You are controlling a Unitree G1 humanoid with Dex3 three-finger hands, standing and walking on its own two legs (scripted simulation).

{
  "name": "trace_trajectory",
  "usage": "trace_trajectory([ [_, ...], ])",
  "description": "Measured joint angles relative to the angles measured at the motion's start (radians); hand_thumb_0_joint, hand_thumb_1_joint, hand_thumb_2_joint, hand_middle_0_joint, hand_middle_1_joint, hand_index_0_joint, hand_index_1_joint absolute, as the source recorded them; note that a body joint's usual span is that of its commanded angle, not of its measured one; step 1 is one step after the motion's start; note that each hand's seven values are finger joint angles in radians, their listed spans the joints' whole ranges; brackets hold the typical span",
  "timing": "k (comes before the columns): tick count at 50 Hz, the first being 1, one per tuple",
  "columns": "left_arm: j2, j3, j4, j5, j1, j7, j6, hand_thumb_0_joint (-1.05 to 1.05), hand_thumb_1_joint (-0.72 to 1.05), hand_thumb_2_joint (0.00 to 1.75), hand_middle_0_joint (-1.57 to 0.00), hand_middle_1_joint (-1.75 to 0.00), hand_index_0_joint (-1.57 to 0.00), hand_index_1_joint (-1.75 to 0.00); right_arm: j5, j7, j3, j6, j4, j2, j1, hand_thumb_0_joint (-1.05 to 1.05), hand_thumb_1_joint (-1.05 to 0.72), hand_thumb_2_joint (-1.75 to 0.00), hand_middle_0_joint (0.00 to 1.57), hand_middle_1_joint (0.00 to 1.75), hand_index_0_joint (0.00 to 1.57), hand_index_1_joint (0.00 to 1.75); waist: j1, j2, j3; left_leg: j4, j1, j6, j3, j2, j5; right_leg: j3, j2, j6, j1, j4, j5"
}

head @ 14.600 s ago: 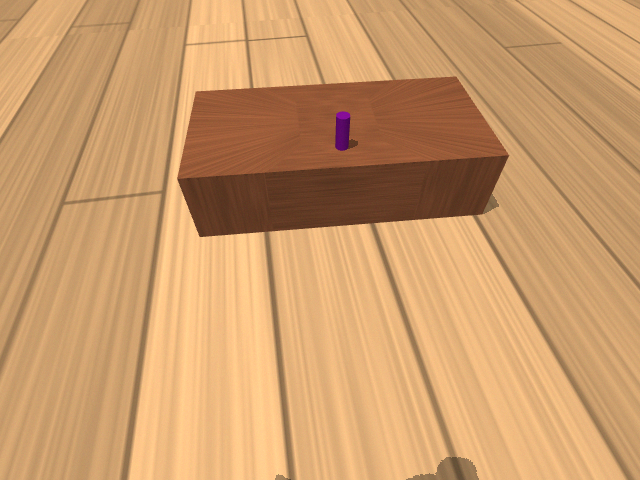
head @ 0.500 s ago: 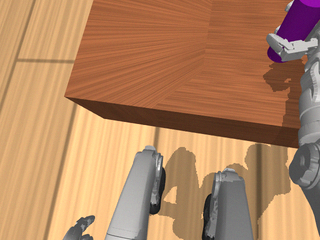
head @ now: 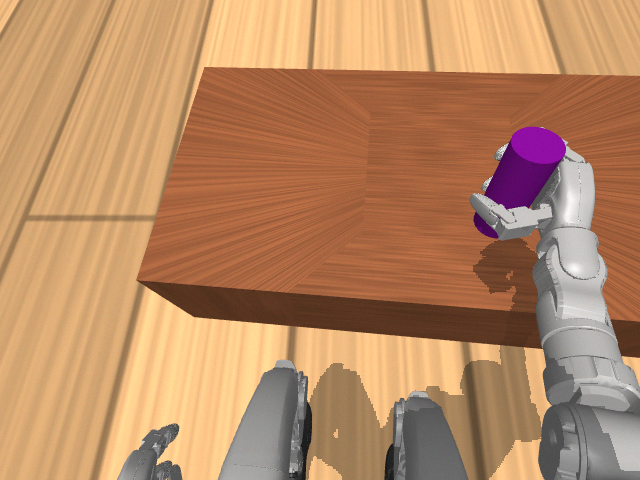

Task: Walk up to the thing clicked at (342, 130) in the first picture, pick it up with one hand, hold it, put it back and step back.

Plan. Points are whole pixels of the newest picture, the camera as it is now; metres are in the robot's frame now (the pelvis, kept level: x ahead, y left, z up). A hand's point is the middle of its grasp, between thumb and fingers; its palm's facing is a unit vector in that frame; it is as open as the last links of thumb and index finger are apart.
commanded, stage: lift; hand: right
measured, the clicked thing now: (513, 188) +0.46 -0.16 +0.04
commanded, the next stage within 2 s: hold in 1.08 s
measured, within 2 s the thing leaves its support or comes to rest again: neither
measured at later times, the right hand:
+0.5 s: hand (552, 192) +0.41 -0.17 +0.11, palm faces +0.05 +1.00 -0.03, open 8.5 cm
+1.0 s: hand (570, 192) +0.39 -0.17 +0.14, palm faces +0.03 +1.00 -0.01, open 8.5 cm
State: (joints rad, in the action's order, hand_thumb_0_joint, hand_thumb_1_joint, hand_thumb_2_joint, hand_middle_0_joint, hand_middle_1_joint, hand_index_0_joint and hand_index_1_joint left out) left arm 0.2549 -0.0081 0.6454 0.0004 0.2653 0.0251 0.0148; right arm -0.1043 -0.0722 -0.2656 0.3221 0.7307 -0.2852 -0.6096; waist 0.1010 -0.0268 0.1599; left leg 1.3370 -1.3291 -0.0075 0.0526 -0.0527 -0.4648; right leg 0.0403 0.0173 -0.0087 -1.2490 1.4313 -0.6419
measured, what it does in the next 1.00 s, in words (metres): rises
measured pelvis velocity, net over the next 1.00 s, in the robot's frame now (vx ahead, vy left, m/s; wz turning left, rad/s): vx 0.04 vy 0.00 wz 0.00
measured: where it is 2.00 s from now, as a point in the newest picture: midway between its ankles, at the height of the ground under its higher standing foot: outside the picture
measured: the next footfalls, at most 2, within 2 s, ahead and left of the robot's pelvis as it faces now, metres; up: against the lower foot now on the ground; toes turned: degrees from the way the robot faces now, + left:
none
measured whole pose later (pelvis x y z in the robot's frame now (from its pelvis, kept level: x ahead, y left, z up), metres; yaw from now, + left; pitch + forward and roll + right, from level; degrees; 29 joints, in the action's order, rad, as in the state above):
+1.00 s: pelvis +0.04 +0.00 +0.10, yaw +0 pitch +12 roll +1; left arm 0.23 -0.01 0.68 0.01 0.25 0.05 0.07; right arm -0.18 -0.13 -0.16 0.37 0.50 -0.21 -0.22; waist 0.03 -0.01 0.07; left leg 0.87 -0.72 -0.01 0.05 -0.04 -0.36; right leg 0.02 0.03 -0.01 -0.64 0.93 -0.50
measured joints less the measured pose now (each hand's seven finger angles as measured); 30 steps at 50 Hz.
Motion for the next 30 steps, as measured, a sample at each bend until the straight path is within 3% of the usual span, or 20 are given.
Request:
trace_trajectory([
  [12, -0.01, -0.006, 0.016, -0.003, -0.016, 0.01, 0.044, 0.01, 0.87, 0.92, -0.2, -0.29, -0.19, -0.31, -0.023, -0.001, 0.064, 0.028, -0.086, 0.037, 0.157, 0.02, 0.33, -1.14, 0.91, 1.23, 0.88, 1.2, -0.029, 0.02, -0.036, -0.19, 0.249, 0.001, 0.006, 0.008, 0.046, -0.003, 0.005, -0.003, 0.245, -0.2, 0.059],
  [30, -0.021, -0.001, 0.035, 0.004, -0.017, 0.014, 0.058, 0.01, 0.89, 0.9, -0.19, -0.29, -0.19, -0.29, -0.057, -0.036, 0.089, 0.047, -0.171, 0.063, 0.303, 0.02, 0.33, -1.14, 0.91, 1.23, 0.88, 1.2, -0.057, 0.015, -0.074, -0.368, 0.479, -0.005, 0.001, 0.013, 0.087, -0.015, 0.007, 0.0, 0.479, -0.392, 0.11],
])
